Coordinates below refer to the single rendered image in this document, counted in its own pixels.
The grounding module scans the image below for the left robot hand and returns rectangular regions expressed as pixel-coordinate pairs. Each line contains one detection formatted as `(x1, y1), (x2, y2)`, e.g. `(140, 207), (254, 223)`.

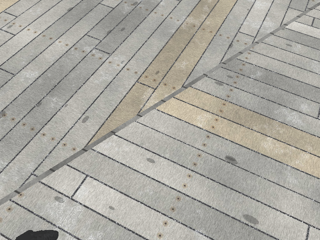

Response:
(15, 230), (59, 240)

